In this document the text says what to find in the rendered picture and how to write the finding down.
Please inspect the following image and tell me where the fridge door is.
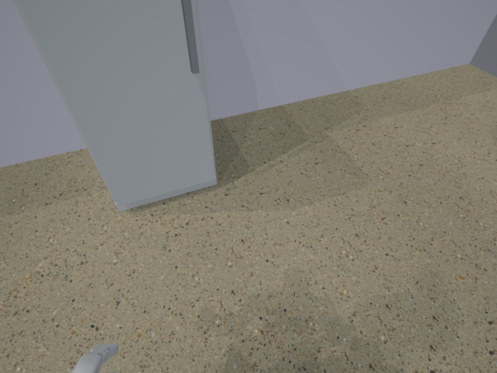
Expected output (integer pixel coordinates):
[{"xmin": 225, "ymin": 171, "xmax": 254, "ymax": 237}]
[{"xmin": 18, "ymin": 0, "xmax": 214, "ymax": 206}]

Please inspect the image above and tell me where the left robot hand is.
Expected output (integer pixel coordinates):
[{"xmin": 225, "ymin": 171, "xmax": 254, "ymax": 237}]
[{"xmin": 71, "ymin": 343, "xmax": 119, "ymax": 373}]

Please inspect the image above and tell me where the handle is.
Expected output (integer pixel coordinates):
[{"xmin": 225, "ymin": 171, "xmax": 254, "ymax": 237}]
[{"xmin": 181, "ymin": 0, "xmax": 200, "ymax": 74}]

